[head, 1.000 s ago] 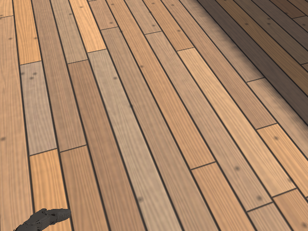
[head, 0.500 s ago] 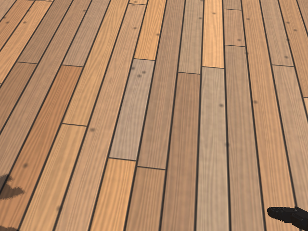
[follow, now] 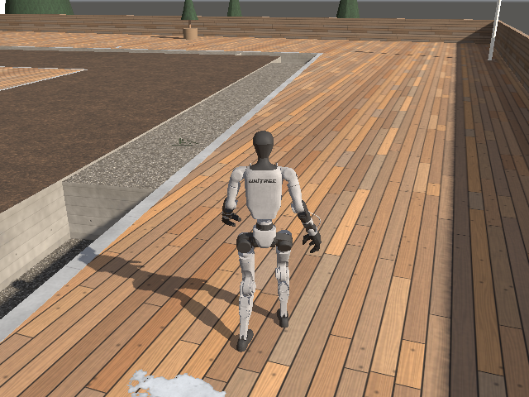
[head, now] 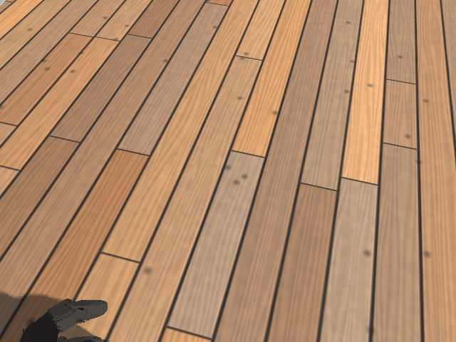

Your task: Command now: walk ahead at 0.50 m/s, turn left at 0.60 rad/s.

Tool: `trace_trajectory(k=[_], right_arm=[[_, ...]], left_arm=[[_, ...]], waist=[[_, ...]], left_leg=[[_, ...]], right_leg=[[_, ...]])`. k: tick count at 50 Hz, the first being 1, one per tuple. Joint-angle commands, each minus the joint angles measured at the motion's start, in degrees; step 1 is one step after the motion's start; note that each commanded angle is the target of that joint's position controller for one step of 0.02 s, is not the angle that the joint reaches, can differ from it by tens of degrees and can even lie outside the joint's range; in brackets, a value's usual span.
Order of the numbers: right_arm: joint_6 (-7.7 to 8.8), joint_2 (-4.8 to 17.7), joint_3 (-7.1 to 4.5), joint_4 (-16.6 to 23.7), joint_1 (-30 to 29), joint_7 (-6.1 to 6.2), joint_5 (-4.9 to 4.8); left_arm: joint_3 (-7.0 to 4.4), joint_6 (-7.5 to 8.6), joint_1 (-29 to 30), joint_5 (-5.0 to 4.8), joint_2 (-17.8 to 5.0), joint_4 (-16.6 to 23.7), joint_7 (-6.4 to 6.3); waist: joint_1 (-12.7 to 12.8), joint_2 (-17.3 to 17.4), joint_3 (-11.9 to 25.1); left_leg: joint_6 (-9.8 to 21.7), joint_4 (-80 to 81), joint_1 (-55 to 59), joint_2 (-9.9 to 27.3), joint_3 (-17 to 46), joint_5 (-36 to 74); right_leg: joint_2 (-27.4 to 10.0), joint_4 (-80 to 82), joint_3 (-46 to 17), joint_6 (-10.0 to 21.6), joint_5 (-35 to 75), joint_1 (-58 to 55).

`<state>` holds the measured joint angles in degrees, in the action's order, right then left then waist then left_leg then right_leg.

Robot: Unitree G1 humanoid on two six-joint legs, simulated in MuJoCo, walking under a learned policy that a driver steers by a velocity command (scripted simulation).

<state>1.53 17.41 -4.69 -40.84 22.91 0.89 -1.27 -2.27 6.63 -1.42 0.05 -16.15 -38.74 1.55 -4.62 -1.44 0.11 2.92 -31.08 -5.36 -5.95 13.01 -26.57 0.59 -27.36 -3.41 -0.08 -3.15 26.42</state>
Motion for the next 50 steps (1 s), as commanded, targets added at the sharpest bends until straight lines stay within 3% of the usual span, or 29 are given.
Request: trace_trajectory(k=[1, 2, 3, 4, 5, 6, 8, 11, 14, 17, 20, 22, 23, 24, 25, 26, 27, 28, 29, 30, 32, 37, 40, 41, 42, 43, 45, 48, 50], right_arm=[[1.17, -0.32, 0.88, 5.89, 3.45, 0.03, -0.7], [1.42, 4.0, 0.46, 5.66, 4.45, 0.18, -1.25], [1.11, 8.11, -0.71, 5.43, -0.74, 0.16, -1.15], [0.72, 8.53, -0.91, 6.13, -4.8, 0.2, -0.44], [0.64, 7.81, -1.01, 6.85, -7.1, 0.03, 0.18], [0.41, 6.84, -1.14, 7.05, -7.39, -0.29, 0.09], [-0.23, 4.3, -0.73, 6.99, -6.62, -0.7, -0.46], [-0.65, 2.69, -0.16, 8.24, -9.38, -0.83, 0.04], [-0.35, 2.13, 0.14, 8.73, -12.29, -1.47, 0.52], [0.33, 0.5, 0.71, 9.77, -17.24, -2.68, 0.68], [0.35, 2.29, -0.06, 10.83, -18.26, -3.59, 0.72], [0.46, 4.9, -1.51, 9.06, -11.76, -3.45, 1.47], [0.4, 7.66, -2.68, 7.54, -6.88, -2.75, 1.72], [0.08, 12.48, -3.43, 7.3, -1.58, -1.44, 2.65], [0.06, 13.15, -1.94, 9.13, -6.15, -1.15, 3.37], [-0.28, 7.84, -0.9, 9.14, -5.83, -1.75, 2.49], [-0.16, 6.15, -0.16, 8.44, -9.12, -2.2, 1.92], [-0.11, 4.85, 0.25, 7.64, -12.15, -2.28, 1.41], [-0.16, 4.35, 0.53, 7.41, -14.79, -2.23, 1.42], [-0.18, 5.6, 0.15, 7.14, -16.8, -2.13, 2.08], [0.09, 5.3, 0.05, 6.44, -18.8, -1.8, 2.98], [-0.29, 3.59, 0.64, 3.23, -18.49, -0.77, 2.84], [-0.75, 1.44, 1.58, 1.17, -18.21, -0.78, 2.15], [-0.67, 0.23, 2.01, -0.11, -16.0, -0.84, 2.4], [-0.64, 0.92, 1.6, -0.53, -13.2, -0.89, 2.6], [-0.78, 0.83, 1.59, -0.77, -14.24, -0.61, 2.65], [-1.2, 1.54, 1.22, -1.2, -15.88, -0.08, 2.38], [-1.56, 1.71, 1.01, -3.08, -14.82, 0.23, 2.4], [-1.52, 1.52, 0.83, -4.5, -14.09, 0.26, 1.76]], left_arm=[[-5.55, 0.54, -18.92, 1.77, -16.28, -0.17, -0.97], [-5.03, 0.13, -19.9, 0.13, -13.04, -0.78, -0.44], [-3.87, -0.21, -17.17, -0.22, -8.77, 0.04, -0.71], [-3.29, -0.73, -14.37, 0.19, -7.3, 0.42, -0.96], [-2.81, -1.03, -12.18, 0.47, -6.06, 0.08, -1.08], [-2.39, -0.98, -11.0, 0.79, -4.98, -0.2, -1.26], [-2.45, -0.55, -10.58, 0.49, -4.74, -1.03, -1.32], [-3.31, -0.04, -11.64, 0.3, -7.15, -2.74, -1.37], [-3.66, -0.82, -9.66, 0.35, -8.64, -3.38, -1.85], [-3.67, -1.94, -11.96, -0.43, -9.72, -5.03, -2.31], [-4.13, -2.65, -12.87, -1.92, -11.59, -6.17, -2.25], [-4.26, -3.02, -11.61, -2.71, -12.01, -6.38, -2.42], [-3.66, -3.01, -13.24, -2.19, -10.28, -6.74, -2.36], [-2.13, -2.75, -14.66, 0.79, -6.72, -4.96, -2.17], [0.09, -2.65, -22.8, 1.34, -2.66, -5.19, -1.03], [-1.26, -3.35, -20.23, -0.36, -8.32, -7.45, -0.64], [-1.53, -4.02, -14.9, -1.79, -8.94, -5.82, -0.65], [-1.32, -4.71, -12.77, -1.28, -7.72, -5.86, -1.39], [-1.53, -5.64, -12.29, -0.57, -7.93, -6.16, -2.17], [-1.65, -6.59, -13.98, -0.37, -7.8, -6.78, -2.59], [-1.47, -7.36, -16.56, -0.06, -6.34, -8.02, -3.33], [-0.86, -7.68, -11.95, 0.22, -4.8, -7.85, -3.68], [-0.61, -7.34, -12.75, 1.39, -3.94, -8.75, -2.92], [-0.64, -7.15, -12.44, 2.07, -5.35, -8.25, -2.82], [-1.42, -7.08, -10.07, 1.68, -9.58, -7.5, -3.04], [-1.29, -6.84, -8.7, 1.31, -7.84, -8.23, -2.81], [-0.24, -5.83, -7.06, 1.7, -4.61, -8.44, -2.52], [0.02, -4.55, -8.59, 0.85, -4.46, -9.61, -2.52], [-0.39, -4.79, -11.42, 0.22, -5.7, -11.02, -2.82]], waist=[[8.14, -11.24, 17.96], [8.32, -15.28, 17.39], [9.63, -8.58, 9.57], [9.22, -4.55, 4.95], [8.13, -3.35, 1.35], [6.73, -4.38, -0.15], [5.71, -5.67, -0.87], [5.77, -3.48, -1.57], [5.7, -2.85, -2.23], [7.69, -2.98, -1.2], [6.78, -3.92, -0.04], [2.33, -3.38, 3.43], [0.12, -0.93, 6.31], [-0.74, 8.84, 13.31], [5.23, 17.16, 23.55], [1.3, 8.34, 26.87], [1.92, 7.55, 18.05], [3.23, 4.47, 12.74], [4.63, 4.96, 9.09], [6.5, 6.86, 7.58], [7.84, 8.23, 7.43], [5.64, 8.56, 6.96], [7.26, 6.73, 4.32], [6.62, 4.3, 2.64], [3.26, -2.18, -0.01], [3.25, -6.31, -0.82], [3.49, -6.49, -1.5], [4.28, -3.38, -0.21], [5.22, -2.23, 0.91]], left_leg=[[-0.64, -30.82, -29.45, -0.27, -2.21, 0.13], [-1.68, -41.05, -39.37, 2.83, -2.43, -7.38], [-2.13, -44.77, -42.09, 5.49, -2.24, -2.27], [-2.35, -44.65, -40.97, 7.42, -4.52, 1.97], [-2.42, -42.02, -39.51, 8.92, -4.88, 4.94], [-2.26, -39.83, -37.12, 10.52, -4.99, 6.87], [-2.36, -37.04, -34.48, 11.59, -6.49, 8.39], [-3.25, -31.27, -36.81, 12.43, -6.9, 12.7], [-3.92, -20.71, -33.91, 11.61, -9.63, 20.88], [-3.26, -9.49, -26.24, 9.02, -13.13, 27.8], [-1.03, -3.33, -22.61, 7.33, -13.28, 24.51], [1.55, 3.16, -12.91, 4.66, -14.6, 26.24], [3.14, 6.29, -3.51, 4.01, -14.32, 34.28], [7.33, 1.52, 12.66, 16.46, -0.42, 62.27], [19.98, 0.3, 24.34, 31.37, 18.81, 74.63], [18.81, 3.58, 19.0, 28.06, 15.9, 61.71], [16.0, 5.5, 13.34, 24.34, 9.06, 54.39], [13.16, 7.44, 6.54, 21.47, 5.98, 46.47], [11.68, 9.72, -1.09, 19.94, 3.53, 41.43], [11.08, 12.01, -8.51, 18.37, 0.95, 38.82], [11.42, 13.84, -13.69, 17.0, -1.89, 36.15], [10.24, 15.29, -14.71, 16.5, -1.67, 17.6], [5.52, 14.06, -18.4, 13.45, -2.55, 2.31], [2.45, 12.24, -19.63, 11.3, -3.46, -0.71], [-0.05, 10.02, -19.01, 7.5, -6.92, -0.42], [-1.6, 8.01, -12.06, 5.73, -9.76, 5.26], [-1.04, 5.32, -6.22, 6.36, -9.59, 11.53], [0.04, 5.52, -6.19, 7.19, -8.66, 17.1], [0.26, 3.86, -7.63, 5.26, -10.8, 7.59]], right_leg=[[-21.81, 4.32, -30.14, 13.79, -13.42, -45.33], [-25.72, 9.31, -43.98, 15.67, -28.12, -46.48], [-23.35, 10.74, -36.48, 13.17, -30.9, -39.85], [-20.93, 10.99, -27.93, 11.16, -24.63, -32.93], [-18.51, 12.27, -21.75, 10.54, -17.84, -26.71], [-16.59, 13.63, -16.83, 9.76, -13.19, -22.78], [-15.11, 16.19, -10.49, 9.84, -7.95, -19.3], [-16.26, 18.34, -4.8, 11.4, -0.6, -19.9], [-14.49, 16.43, 4.29, 10.18, 16.76, -19.92], [-12.95, 14.21, 9.1, 8.64, 22.42, -19.48], [-14.94, 9.89, 8.62, 7.78, 25.6, -23.89], [-13.78, 0.45, 9.79, 5.81, 31.03, -24.57], [-10.99, -8.67, 11.65, 3.55, 27.47, -21.0], [-7.22, -26.01, 12.81, 0.3, 1.67, -8.06], [-1.4, -42.85, 5.59, -2.79, -39.85, 4.9], [-3.68, -44.71, -1.47, -3.01, -37.17, 3.53], [-5.13, -43.42, 0.04, -2.89, -34.43, 7.19], [-6.43, -39.6, 0.53, -3.11, -31.28, 7.79], [-7.17, -36.19, 0.43, -3.64, -28.49, 4.85], [-6.73, -34.48, 1.23, -4.21, -25.03, -0.73], [-5.67, -29.63, 2.23, -4.79, -22.3, -5.88], [-5.26, -15.2, 2.12, -3.54, -15.05, -11.14], [-3.82, -2.11, 3.53, -1.27, -6.82, -18.83], [-6.87, 1.53, -0.11, 0.24, -3.9, -19.82], [-9.91, 2.67, -2.64, 2.43, -8.31, -15.02], [-8.93, 5.48, -2.92, 3.43, -20.83, -6.56], [-7.33, 7.71, -1.91, 1.16, -23.19, -2.55], [-6.13, 5.11, -0.28, -0.11, -13.95, -7.18], [-5.33, 4.82, 0.02, 1.39, -22.08, -9.05]])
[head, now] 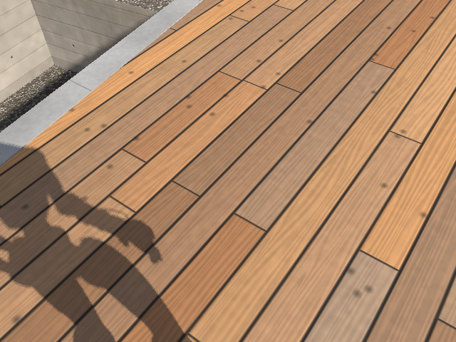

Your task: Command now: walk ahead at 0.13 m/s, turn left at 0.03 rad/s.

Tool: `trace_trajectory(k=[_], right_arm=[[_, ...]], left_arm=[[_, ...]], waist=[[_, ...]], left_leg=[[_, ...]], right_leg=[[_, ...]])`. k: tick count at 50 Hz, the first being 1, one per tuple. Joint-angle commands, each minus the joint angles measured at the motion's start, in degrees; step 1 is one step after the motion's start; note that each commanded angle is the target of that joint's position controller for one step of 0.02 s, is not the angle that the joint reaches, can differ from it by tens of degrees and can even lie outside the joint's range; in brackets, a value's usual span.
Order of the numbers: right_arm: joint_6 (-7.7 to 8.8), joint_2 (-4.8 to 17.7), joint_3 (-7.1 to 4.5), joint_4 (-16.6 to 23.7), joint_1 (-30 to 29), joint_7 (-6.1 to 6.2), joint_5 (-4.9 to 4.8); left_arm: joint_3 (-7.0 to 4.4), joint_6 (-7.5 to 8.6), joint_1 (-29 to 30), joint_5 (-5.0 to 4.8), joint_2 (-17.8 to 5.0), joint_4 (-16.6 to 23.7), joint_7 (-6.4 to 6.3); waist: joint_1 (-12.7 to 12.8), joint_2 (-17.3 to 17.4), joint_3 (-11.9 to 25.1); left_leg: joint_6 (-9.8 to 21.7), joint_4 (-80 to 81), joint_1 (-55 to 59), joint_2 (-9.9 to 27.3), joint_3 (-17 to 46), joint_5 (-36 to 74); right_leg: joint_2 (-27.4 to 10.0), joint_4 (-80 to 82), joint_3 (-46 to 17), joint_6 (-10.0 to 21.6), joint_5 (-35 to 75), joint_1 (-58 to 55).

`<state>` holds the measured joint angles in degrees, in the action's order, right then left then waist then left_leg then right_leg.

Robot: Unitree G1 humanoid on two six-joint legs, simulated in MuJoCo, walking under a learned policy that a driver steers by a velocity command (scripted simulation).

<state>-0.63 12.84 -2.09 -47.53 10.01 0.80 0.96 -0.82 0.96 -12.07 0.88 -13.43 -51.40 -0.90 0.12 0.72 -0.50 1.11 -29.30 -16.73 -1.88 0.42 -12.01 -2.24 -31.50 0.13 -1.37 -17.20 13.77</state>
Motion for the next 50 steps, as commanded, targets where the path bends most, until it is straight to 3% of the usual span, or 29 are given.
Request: trace_trajectory(k=[1, 3, 4, 6, 7, 9, 10, 11, 12, 13, 14, 15, 17, 19, 22, 27, 30, 31, 32, 33, 34, 35, 36, 37, 39, 43, 45, 47, 50], right_arm=[[0.75, 6.26, -2.01, 1.81, -1.1, 0.32, -0.85], [1.8, 5.58, -2.12, 1.63, -1.86, 0.03, -1.44], [2.74, 4.64, -2.04, 1.69, -2.44, -0.28, -1.75], [4.49, 4.29, -2.03, 1.62, -3.56, -0.94, -2.07], [5.08, 4.24, -2.1, 0.99, -2.63, -1.22, -2.25], [5.42, 5.71, -3.0, -3.1, 5.65, -1.38, -2.48], [5.48, 9.38, -4.2, -5.04, 10.91, -1.09, -2.39], [5.45, 14.98, -5.85, -6.6, 16.96, -1.26, -2.57], [5.92, 12.44, -4.81, -6.39, 18.55, -1.52, -1.74], [6.44, 9.58, -3.73, -6.01, 16.55, -1.49, -1.23], [6.7, 8.65, -3.37, -5.32, 14.78, -1.44, -1.14], [6.61, 7.96, -2.91, -5.27, 13.57, -1.51, -1.39], [5.81, 5.9, -1.86, -5.79, 13.37, -1.35, -1.35], [5.21, 6.93, -1.88, -5.88, 13.09, -0.65, -1.12], [5.42, 9.55, -2.12, -6.04, 12.2, 0.19, -0.59], [6.02, 10.37, -2.47, -8.01, 13.64, 0.03, -1.51], [4.96, 12.22, -3.13, -7.3, 11.84, 0.41, -1.14], [4.19, 12.36, -3.18, -6.77, 10.97, 0.74, -0.84], [3.8, 12.04, -2.92, -5.96, 11.09, 1.15, -0.56], [4.61, 7.48, -1.39, -3.55, 14.84, 0.69, 0.39], [6.86, 4.51, -0.03, -3.35, 15.57, -0.51, -0.03], [8.82, 9.82, -1.58, -1.61, 9.32, -1.35, -2.32], [9.77, 11.23, -1.73, 0.13, 5.07, -1.33, -3.45], [9.97, 10.67, -1.84, 0.3, 3.79, -0.78, -2.69], [8.44, 10.68, -2.58, 0.19, 5.34, 0.14, -1.02], [6.15, 8.35, -2.48, 2.92, 2.7, 1.16, 0.8], [5.86, 6.83, -1.91, 4.42, -1.21, 1.17, 0.86], [5.72, 6.22, -1.49, 5.91, -5.18, 0.72, 0.2], [5.37, 7.48, -1.55, 7.92, -9.42, 0.02, -0.58]], left_arm=[[-2.14, 0.64, -1.39, -0.88, -9.25, 1.51, -0.54], [-2.5, 0.79, -3.45, -1.33, -10.15, 1.42, -0.79], [-2.89, 1.18, -4.96, -1.69, -11.24, 0.96, -0.85], [-3.49, 1.91, -5.06, -2.33, -12.3, 0.64, -0.9], [-3.52, 2.14, -3.92, -2.41, -11.97, 0.89, -0.76], [-3.26, 2.1, 1.01, -2.53, -10.39, 2.25, -0.23], [-2.46, 2.54, 4.28, -2.45, -7.53, 4.06, -0.12], [-2.03, 3.65, 5.25, -1.88, -5.73, 6.01, -0.24], [-2.59, 4.54, 5.92, -1.99, -7.84, 6.36, -0.34], [-2.94, 5.11, 4.25, -3.0, -8.44, 5.84, 0.22], [-2.72, 5.4, 3.77, -3.44, -7.52, 5.26, 0.74], [-2.76, 5.52, 5.12, -3.17, -7.24, 5.47, 1.19], [-2.82, 5.21, 6.65, -2.37, -6.11, 5.87, 2.1], [-2.26, 4.43, 7.69, -2.33, -4.33, 6.06, 2.97], [-1.13, 3.85, 14.09, -2.32, -2.48, 8.58, 3.24], [-1.43, 3.26, 18.36, -2.67, -4.95, 11.42, 3.88], [-2.94, 3.16, 13.25, -2.22, -7.63, 11.22, 4.55], [-4.21, 2.85, 5.92, -2.31, -9.43, 9.4, 4.52], [-5.86, 2.33, -2.91, -2.48, -12.09, 7.13, 3.96], [-7.5, 1.9, -10.03, -1.99, -17.99, 6.71, 3.02], [-6.64, 1.9, -9.38, -2.58, -16.66, 7.13, 3.02], [-5.63, 2.33, -7.29, -2.05, -13.36, 7.34, 2.96], [-5.2, 2.86, -4.05, -1.62, -11.66, 7.96, 2.81], [-4.76, 3.36, -0.2, -1.33, -10.44, 8.84, 2.97], [-4.2, 3.79, 4.33, -0.31, -9.08, 10.78, 2.86], [-4.92, 3.58, 2.01, -0.56, -11.68, 10.7, 1.57], [-5.32, 2.57, -0.05, -1.3, -12.39, 10.38, 0.75], [-5.47, 1.3, -2.37, -2.06, -12.36, 10.0, -0.03], [-5.57, -0.18, -4.07, -2.13, -12.18, 9.72, -0.84]], waist=[[0.8, -4.92, 0.23], [1.8, -6.74, -3.28], [2.04, -8.97, -4.33], [1.77, -10.28, -6.57], [0.71, -9.88, -6.25], [-3.78, -7.86, -3.38], [-5.68, -0.24, -2.57], [-7.09, 13.5, 0.13], [-7.89, 12.79, 0.73], [-5.6, 7.61, 0.17], [-4.49, 5.13, 0.58], [-4.02, 3.12, -1.18], [-3.13, 3.91, -1.71], [-3.02, 4.04, -2.46], [-4.07, 3.32, -4.68], [-3.71, 3.5, -6.53], [0.4, 5.09, -1.08], [4.36, 5.15, 3.01], [8.31, 3.6, 7.46], [7.53, -8.43, 14.99], [5.37, -13.52, 22.21], [6.89, -10.21, 15.6], [5.49, -6.38, 8.63], [2.67, -0.65, 3.8], [-1.41, -1.76, 1.42], [-2.37, -2.47, 1.01], [-0.9, -3.27, 2.26], [0.98, -4.53, 4.13], [2.26, -5.85, 4.56]], left_leg=[[2.25, 0.53, 1.06, 0.2, 0.7, -13.3], [2.6, -3.46, -6.06, -0.65, -0.75, -17.25], [2.55, -7.19, -8.92, -0.81, -2.39, -14.05], [3.65, -8.26, -11.05, 1.21, -1.87, -9.99], [4.33, -5.34, -8.41, 1.5, -1.91, -9.69], [5.31, 2.55, 7.69, 1.48, -0.81, -4.95], [7.78, 7.79, 14.5, 6.61, 9.3, -8.59], [13.44, 14.15, 25.47, 16.07, 27.01, -6.77], [17.13, 16.08, 30.12, 21.48, 36.0, 0.61], [16.38, 14.27, 30.87, 21.35, 31.91, 4.25], [14.85, 14.32, 30.85, 19.85, 27.23, 5.08], [13.53, 15.41, 29.65, 18.94, 23.13, 8.04], [11.02, 17.43, 25.76, 15.93, 15.84, 14.65], [10.42, 19.57, 22.3, 14.45, 10.03, 16.73], [9.09, 22.75, 14.56, 12.6, 3.23, 14.97], [7.42, 23.36, 17.51, 15.69, -2.16, 18.3], [5.16, 11.57, 22.97, 16.37, -5.78, 45.74], [3.93, 1.38, 21.9, 15.22, -7.6, 52.92], [2.16, -12.0, 13.91, 13.32, -8.46, 50.1], [-1.2, -35.3, -8.21, 6.88, -9.0, 23.87], [-2.09, -50.08, -21.11, -2.38, 0.95, -18.36], [-0.25, -53.21, -27.52, 1.44, 6.92, -15.84], [1.14, -50.35, -28.03, 4.16, 5.81, -10.87], [1.17, -44.78, -25.29, 6.43, 5.41, -7.26], [0.17, -38.22, -17.45, 8.8, 5.65, -4.68], [-4.41, -26.77, -13.52, 6.21, 2.4, 0.17], [-5.03, -17.8, -11.94, 4.1, 2.04, 7.43], [-5.03, -10.0, -9.3, 1.78, 2.19, 14.14], [-5.22, -3.9, -9.67, 0.31, 4.17, 14.52]], right_leg=[[-3.02, 9.54, -4.8, 4.24, -14.04, 3.68], [-7.23, 13.24, -11.45, 7.87, -22.95, 1.94], [-11.3, 16.14, -17.15, 10.22, -25.04, -0.17], [-16.31, 18.25, -23.4, 13.42, -20.99, -1.65], [-15.74, 17.37, -21.8, 12.92, -16.7, -1.29], [-10.42, 12.11, -13.34, 9.15, -7.26, 5.73], [-4.1, 0.67, -4.77, 5.23, 0.19, 12.19], [3.02, -16.88, 3.1, 1.29, -0.55, 22.74], [3.52, -29.28, -1.71, 1.0, -13.72, 32.03], [0.8, -35.39, -4.64, 2.47, -12.84, 35.43], [-1.18, -36.64, -4.76, 3.72, -8.52, 37.02], [-2.81, -35.04, -4.01, 4.24, -4.5, 38.56], [-4.49, -29.61, -2.25, 3.82, 1.35, 34.97], [-4.0, -23.65, -0.27, 2.3, 5.68, 32.43], [-2.2, -10.11, 1.71, 1.57, 14.84, 25.31], [-0.56, -1.66, 1.54, 4.99, 19.51, 20.55], [3.34, -2.77, 4.8, 8.32, 13.45, 12.68], [5.67, -2.53, 6.24, 9.61, 12.16, 4.22], [5.93, -1.92, 3.78, 11.45, 11.67, -9.54], [-7.95, -0.2, -20.47, 19.3, 4.76, -31.36], [-17.57, 13.66, -48.95, 26.14, -8.13, -38.7], [-15.89, 16.94, -45.23, 22.57, -11.2, -33.66], [-13.76, 17.62, -36.78, 20.25, -7.59, -24.86], [-11.28, 18.64, -30.27, 18.91, -0.73, -14.83], [-7.67, 20.04, -23.14, 17.58, 11.13, -3.34], [-4.35, 17.43, -13.12, 17.5, 39.16, 6.21], [-1.72, 15.01, -10.86, 14.95, 40.0, 6.59], [-0.68, 13.27, -11.69, 12.36, 35.73, 5.48], [-2.0, 10.47, -17.05, 11.23, 28.36, 0.89]])
Over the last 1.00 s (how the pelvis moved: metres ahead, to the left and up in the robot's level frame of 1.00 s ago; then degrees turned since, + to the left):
0.31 0.04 0.01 16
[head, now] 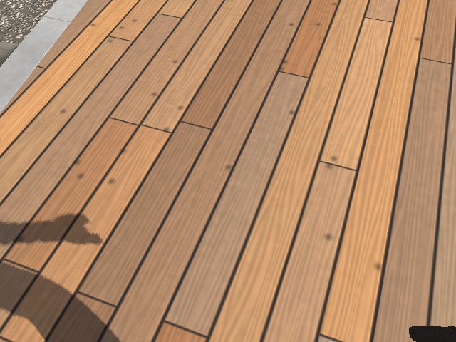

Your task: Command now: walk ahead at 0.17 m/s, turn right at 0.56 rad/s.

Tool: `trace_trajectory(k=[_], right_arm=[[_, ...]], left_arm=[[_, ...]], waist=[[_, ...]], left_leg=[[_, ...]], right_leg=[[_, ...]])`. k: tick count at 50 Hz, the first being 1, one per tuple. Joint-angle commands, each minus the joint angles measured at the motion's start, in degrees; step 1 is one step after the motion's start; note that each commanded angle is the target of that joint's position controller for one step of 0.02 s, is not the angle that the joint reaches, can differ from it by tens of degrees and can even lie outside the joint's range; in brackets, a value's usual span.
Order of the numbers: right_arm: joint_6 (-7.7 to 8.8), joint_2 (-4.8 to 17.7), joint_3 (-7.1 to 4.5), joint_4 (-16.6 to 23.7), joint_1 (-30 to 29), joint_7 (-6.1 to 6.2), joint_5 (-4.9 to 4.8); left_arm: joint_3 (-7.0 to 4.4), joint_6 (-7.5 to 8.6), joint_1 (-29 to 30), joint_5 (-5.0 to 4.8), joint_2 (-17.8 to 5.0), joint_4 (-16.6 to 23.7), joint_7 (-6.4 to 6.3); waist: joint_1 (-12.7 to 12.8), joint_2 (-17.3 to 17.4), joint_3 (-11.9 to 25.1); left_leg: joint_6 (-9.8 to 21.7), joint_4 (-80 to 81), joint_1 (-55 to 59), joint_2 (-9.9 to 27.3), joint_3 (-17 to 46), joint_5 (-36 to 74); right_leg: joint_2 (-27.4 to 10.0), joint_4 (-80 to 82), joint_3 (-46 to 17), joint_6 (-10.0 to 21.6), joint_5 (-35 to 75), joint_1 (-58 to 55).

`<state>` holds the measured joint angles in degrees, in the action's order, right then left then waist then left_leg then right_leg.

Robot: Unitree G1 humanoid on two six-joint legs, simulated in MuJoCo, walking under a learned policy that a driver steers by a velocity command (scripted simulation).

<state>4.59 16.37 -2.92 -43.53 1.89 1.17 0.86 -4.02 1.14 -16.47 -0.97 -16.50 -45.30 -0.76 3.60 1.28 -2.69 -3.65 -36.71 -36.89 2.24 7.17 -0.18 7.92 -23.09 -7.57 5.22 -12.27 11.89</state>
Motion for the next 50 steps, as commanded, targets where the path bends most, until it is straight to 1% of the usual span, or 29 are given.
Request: trace_trajectory(k=[1, 4, 5, 6, 7, 8, 9, 10, 13, 15, 20, 24, 26, 27, 28, 29, 30, 31, 32, 33, 35, 39, 42, 45, 46, 47, 48, 49, 50], right_arm=[[0.2, 4.86, -0.94, 4.22, -1.55, -0.52, -0.44], [1.22, 7.32, -1.82, 3.63, 2.03, -0.75, -0.16], [1.72, 8.42, -2.09, 3.25, 5.04, -0.45, 0.38], [1.49, 11.49, -2.54, 3.43, 8.35, 0.25, 1.34], [0.13, 12.21, -2.78, 2.72, 9.61, 0.39, 1.89], [-0.74, 7.88, -2.11, 3.97, 7.94, 0.28, -0.1], [-1.34, 5.05, -1.27, 5.16, 6.03, 0.48, -0.22], [-2.11, 4.7, -0.96, 5.55, 3.83, 0.54, 0.22], [-3.25, 5.94, -1.16, 5.21, 1.15, 0.98, 0.9], [-3.46, 6.07, -1.42, 4.63, 2.1, 1.25, 0.69], [-4.08, 8.61, -2.54, 4.16, 1.65, 1.17, 0.06], [-4.55, 10.13, -3.16, 3.22, 2.21, 0.45, -1.03], [-4.87, 9.66, -3.1, 2.35, 2.43, 0.39, -2.19], [-5.01, 7.55, -2.63, 0.81, 5.57, 0.12, -2.27], [-4.93, 3.22, -1.3, 1.88, 6.98, -0.62, 0.13], [-4.66, 5.22, -1.93, 4.34, 1.93, -0.03, 0.49], [-4.78, 7.55, -2.7, 4.22, -0.28, 0.34, -0.4], [-5.08, 7.47, -2.97, 3.38, 1.31, 0.5, -1.09], [-5.46, 7.14, -3.13, 1.52, 3.44, 0.9, -0.87], [-5.75, 7.29, -3.22, 0.74, 4.65, 1.1, -0.4], [-5.7, 6.46, -3.07, 0.09, 6.16, 0.9, -0.75], [-5.61, 4.05, -1.71, 0.34, 3.97, 0.46, -0.95], [-5.55, 4.78, -1.5, 0.35, 3.73, 0.18, -1.15], [-5.13, 4.37, -1.26, -0.81, 5.99, 0.06, -1.13], [-4.77, 4.12, -0.99, -1.45, 7.39, -0.12, -0.58], [-4.46, 5.81, -1.1, -1.73, 8.32, -0.07, 0.18], [-4.44, 9.65, -1.85, -1.82, 8.59, 0.14, 0.28], [-4.49, 9.25, -2.1, -2.81, 7.27, -0.1, -0.66], [-4.33, 6.28, -1.5, -2.51, 6.34, -0.45, -0.82]], left_arm=[[-2.37, -0.73, 0.3, -0.14, -8.8, 3.76, -1.23], [-2.11, -1.32, 2.68, 0.1, -7.61, 5.48, -1.81], [-1.55, -1.29, 3.2, 0.23, -6.05, 6.37, -1.7], [-0.51, -1.03, 1.29, 1.17, -2.89, 7.41, -1.52], [-0.27, -1.08, -8.79, -0.09, -2.74, 7.75, -1.34], [-1.5, -1.5, -10.5, -0.05, -8.98, 5.65, -1.24], [-2.57, -2.42, -4.92, -0.39, -11.7, 5.9, -1.39], [-2.79, -3.5, -2.49, -0.42, -11.13, 6.1, -1.81], [-2.13, -4.75, -1.43, -0.35, -7.18, 7.74, -1.75], [-1.66, -4.49, -0.38, -0.25, -5.52, 8.96, -1.62], [-1.04, -4.12, 3.09, 0.19, -5.07, 11.45, -0.54], [-1.53, -4.42, 3.12, 0.18, -6.31, 12.27, 0.61], [-1.98, -4.41, -0.19, 0.5, -6.22, 11.02, 1.0], [-2.6, -4.38, -2.0, 0.83, -7.74, 10.51, 0.73], [-3.84, -4.33, -2.68, 1.1, -13.73, 11.53, -0.28], [-3.87, -3.47, -1.01, 2.66, -16.06, 13.34, -0.1], [-3.01, -2.31, -0.33, 3.43, -13.03, 13.12, 0.15], [-2.39, -1.45, 2.62, 2.98, -11.15, 12.74, 0.19], [-1.9, -1.12, 5.42, 2.08, -9.41, 12.89, 0.09], [-1.26, -0.96, 7.2, 1.43, -8.04, 12.85, -0.1], [-0.17, -0.72, 7.59, 1.83, -5.78, 12.47, -0.44], [-0.14, -0.86, 6.96, 1.82, -5.78, 11.02, -0.72], [-0.41, -1.33, 6.46, 1.92, -6.81, 9.62, -0.35], [0.22, -1.38, 7.97, 1.2, -5.37, 8.18, 0.02], [0.45, -1.27, 7.71, 0.84, -4.76, 7.37, 0.08], [0.78, -0.77, 6.12, 1.26, -3.81, 6.74, 0.14], [0.73, -0.12, 4.03, 2.31, -3.8, 6.53, 0.57], [0.63, 0.19, 3.87, 2.4, -3.59, 6.23, 0.75], [0.57, 0.09, 7.13, 2.43, -4.58, 5.99, 0.68]], waist=[[-1.45, -6.5, 6.77], [-3.96, -8.17, 7.4], [-5.4, -6.86, 9.68], [-5.1, 2.05, 15.72], [-0.63, 16.46, 21.57], [-1.38, 10.96, 20.42], [-3.26, 6.43, 14.96], [-2.93, 3.38, 12.15], [-2.09, 6.18, 6.29], [-2.88, 7.07, 7.09], [-3.93, 6.88, 9.52], [-3.57, 7.71, 8.68], [-1.52, 6.44, 8.74], [-1.35, 2.21, 7.94], [-3.59, -15.19, 7.91], [-1.07, -18.29, 7.12], [-0.08, -12.22, 7.29], [-2.16, -10.5, 6.47], [-3.44, -8.5, 6.79], [-4.14, -9.1, 6.71], [-5.04, -9.02, 8.0], [-3.35, -8.99, 7.24], [-2.12, -9.31, 6.05], [-3.71, -8.1, 5.17], [-4.9, -6.72, 5.14], [-4.43, -4.43, 6.6], [-1.82, 1.4, 7.53], [-1.09, 5.57, 7.53], [-3.27, 3.95, 6.33]], left_leg=[[-0.28, 5.38, 10.2, -3.94, -1.42, 0.98], [1.91, 12.23, 14.22, -3.55, -0.54, -1.31], [4.11, 15.9, 21.95, 0.08, 0.48, 6.6], [8.71, 13.4, 35.55, 11.52, 9.56, 25.42], [20.3, 12.9, 48.45, 23.63, 27.07, 29.55], [20.66, 13.96, 45.43, 23.95, 28.66, 17.84], [18.05, 14.31, 40.5, 19.47, 20.44, 12.16], [16.1, 15.68, 35.28, 16.22, 15.18, 6.47], [15.59, 20.51, 23.63, 10.68, 4.54, 0.48], [16.99, 21.22, 25.13, 11.14, 1.72, 2.72], [17.91, 21.41, 26.27, 14.04, -2.55, 3.16], [16.13, 19.3, 27.08, 15.42, -4.58, 0.86], [12.54, 14.26, 24.51, 13.85, -7.01, -2.29], [8.32, 8.35, 19.54, 11.14, -10.12, -8.03], [1.91, -8.88, 5.92, 3.84, -16.64, -27.11], [0.2, -20.15, -1.79, -1.62, -10.63, -38.09], [0.73, -26.45, -0.92, -0.12, -6.39, -35.28], [1.27, -27.39, -0.65, 0.49, -5.28, -30.54], [0.96, -27.09, -0.22, 1.07, -4.94, -26.75], [0.24, -27.68, 1.17, 1.0, -5.2, -23.48], [-0.71, -27.67, 5.28, 0.57, -5.29, -19.63], [-1.35, -12.45, 9.64, 1.31, -5.17, -18.52], [-1.04, -4.95, 14.74, 0.85, -6.11, -21.8], [0.13, 7.15, 20.63, 0.24, -6.77, -16.05], [1.02, 14.75, 25.27, 0.43, -6.46, -6.93], [2.11, 15.77, 30.54, 2.9, -3.39, 1.56], [3.81, 12.22, 33.4, 6.18, -1.33, 10.23], [5.71, 10.62, 30.03, 5.18, -2.43, 2.87], [5.64, 11.69, 27.07, 3.89, -2.78, -2.85]], right_leg=[[-12.69, 0.39, -11.73, 4.59, 21.77, 0.58], [-12.21, -6.77, -17.18, 3.46, 18.93, -3.45], [-9.51, -12.54, -15.92, 1.51, 14.95, -1.33], [-4.29, -26.28, -9.09, -1.59, -3.19, 6.23], [1.97, -37.5, -3.5, -4.55, -31.13, 19.92], [-3.63, -44.76, -3.1, -6.69, -27.99, 23.11], [-5.1, -48.37, -1.52, -8.38, -23.12, 24.55], [-6.37, -49.15, -0.14, -9.42, -19.48, 24.27], [-7.86, -46.0, 3.92, -10.27, -13.05, 20.19], [-8.66, -41.39, 5.29, -10.49, -11.92, 19.76], [-11.31, -28.97, 7.07, -9.13, -8.53, 13.65], [-10.52, -18.91, 9.5, -6.46, -7.15, 8.74], [-8.36, -7.64, 11.1, -3.6, -0.82, 1.18], [-9.0, -1.23, 7.64, -1.36, 4.56, -4.64], [-23.7, 2.38, -11.97, 4.17, 20.78, -12.54], [-31.62, 4.48, -20.95, 13.92, 24.47, -6.39], [-28.62, 5.19, -16.63, 13.5, 21.01, -4.2], [-25.15, 4.76, -11.94, 10.28, 18.39, -3.34], [-22.55, 4.27, -8.89, 7.53, 16.19, -3.8], [-21.45, 4.05, -6.77, 6.75, 19.29, -3.04], [-19.86, 3.75, -3.99, 6.88, 24.13, -2.44], [-19.18, 3.18, -3.41, 6.89, 21.27, -5.07], [-20.11, 2.99, -5.66, 8.34, 18.48, -3.47], [-19.14, 1.4, -6.76, 7.37, 17.52, -2.12], [-17.97, 0.82, -6.09, 5.49, 16.53, -0.68], [-16.12, 0.26, -5.4, 2.81, 12.96, 1.0], [-12.29, -1.52, -2.11, 0.54, 7.42, 3.07], [-9.38, -0.6, 1.21, -1.31, 4.34, 1.65], [-8.82, -1.72, 2.11, -2.33, 3.6, -0.07]])
Over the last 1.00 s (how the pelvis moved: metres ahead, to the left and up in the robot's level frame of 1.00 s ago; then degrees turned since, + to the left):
0.43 -0.07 0.01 -19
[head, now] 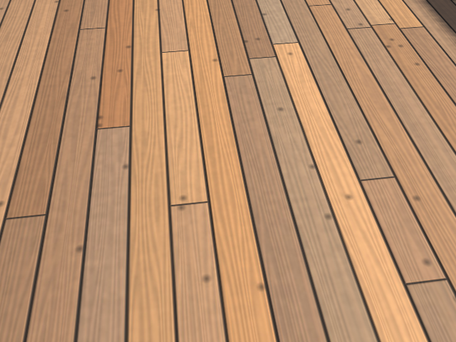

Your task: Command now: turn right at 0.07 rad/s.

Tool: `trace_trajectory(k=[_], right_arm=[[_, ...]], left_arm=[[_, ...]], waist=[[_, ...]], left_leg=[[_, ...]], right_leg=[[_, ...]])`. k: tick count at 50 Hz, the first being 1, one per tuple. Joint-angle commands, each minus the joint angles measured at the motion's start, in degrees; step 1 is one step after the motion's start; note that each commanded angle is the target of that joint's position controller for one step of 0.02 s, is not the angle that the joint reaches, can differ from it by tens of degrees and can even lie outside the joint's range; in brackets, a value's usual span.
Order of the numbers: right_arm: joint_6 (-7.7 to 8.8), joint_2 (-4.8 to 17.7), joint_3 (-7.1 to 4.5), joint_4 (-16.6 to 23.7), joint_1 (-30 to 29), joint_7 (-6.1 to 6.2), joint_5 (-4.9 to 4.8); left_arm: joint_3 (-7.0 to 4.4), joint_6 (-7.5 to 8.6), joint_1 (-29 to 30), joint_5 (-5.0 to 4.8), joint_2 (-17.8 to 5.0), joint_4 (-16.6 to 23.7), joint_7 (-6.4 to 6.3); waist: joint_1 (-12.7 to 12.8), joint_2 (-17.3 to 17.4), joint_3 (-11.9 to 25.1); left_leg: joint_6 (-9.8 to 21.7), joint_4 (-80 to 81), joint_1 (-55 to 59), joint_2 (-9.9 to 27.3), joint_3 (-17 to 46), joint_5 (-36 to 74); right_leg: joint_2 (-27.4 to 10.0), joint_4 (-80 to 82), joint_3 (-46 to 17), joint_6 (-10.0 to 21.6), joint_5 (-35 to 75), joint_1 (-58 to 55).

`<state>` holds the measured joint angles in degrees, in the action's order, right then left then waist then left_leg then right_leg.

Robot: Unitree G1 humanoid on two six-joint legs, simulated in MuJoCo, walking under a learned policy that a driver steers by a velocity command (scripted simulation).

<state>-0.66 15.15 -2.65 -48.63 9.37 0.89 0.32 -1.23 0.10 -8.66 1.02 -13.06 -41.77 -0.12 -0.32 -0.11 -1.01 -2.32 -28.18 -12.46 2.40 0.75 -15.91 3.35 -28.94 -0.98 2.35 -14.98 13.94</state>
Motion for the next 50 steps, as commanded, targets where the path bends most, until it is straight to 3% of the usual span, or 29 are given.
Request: trace_trajectory(k=[1, 5, 14, 33, 50], right_arm=[[1.15, 6.44, -1.41, 2.21, -1.5, -0.17, 0.15], [2.03, 5.99, -0.9, 0.62, -0.94, 0.05, 0.22], [1.73, 5.88, -0.38, -2.78, -0.66, 0.81, 0.05], [1.27, 4.51, 0.14, -9.59, 1.46, 1.47, -0.01], [1.24, 3.1, 0.68, -12.53, 5.2, 1.88, -0.07]], left_arm=[[-2.38, 0.82, 1.08, 0.06, -7.76, 2.69, -0.2], [-2.47, -0.45, 0.37, -0.08, -6.72, 1.51, -0.7], [-2.85, -0.11, -1.15, -0.4, -6.43, -3.25, -1.24], [-2.26, 0.3, -2.06, -0.83, -6.03, -12.86, -1.85], [-1.42, 0.27, -3.11, -1.03, -5.01, -17.9, -1.92]], waist=[[0.31, 4.81, 4.17], [0.26, 3.32, 2.63], [-0.08, 0.03, 1.06], [-0.09, 0.17, -0.27], [0.12, -0.03, -1.04]], left_leg=[[3.62, 3.92, 1.27, 3.38, 3.48, 10.93], [2.42, 3.95, 0.56, 2.38, 2.56, 9.85], [2.58, 4.25, 0.89, 1.4, 2.15, 8.14], [2.32, 5.31, 1.14, -0.27, 0.97, 7.43], [2.26, 5.54, 0.66, -0.83, 0.53, 7.01]], right_leg=[[-4.36, 3.39, -4.23, 0.51, 6.99, -2.67], [-4.84, 3.78, -4.85, 1.28, 9.16, -2.91], [-4.77, 4.59, -4.4, 0.16, 9.65, -3.1], [-4.71, 5.92, -3.44, 0.02, 8.99, -3.47], [-4.43, 6.72, -2.83, 0.1, 7.98, -2.82]])
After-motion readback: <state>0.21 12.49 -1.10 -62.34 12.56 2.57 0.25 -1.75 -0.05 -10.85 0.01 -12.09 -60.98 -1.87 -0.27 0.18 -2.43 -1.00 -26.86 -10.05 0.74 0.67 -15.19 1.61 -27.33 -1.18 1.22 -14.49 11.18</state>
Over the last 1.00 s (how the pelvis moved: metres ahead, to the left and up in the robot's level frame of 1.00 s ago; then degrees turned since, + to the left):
0.11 -0.02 -0.01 -24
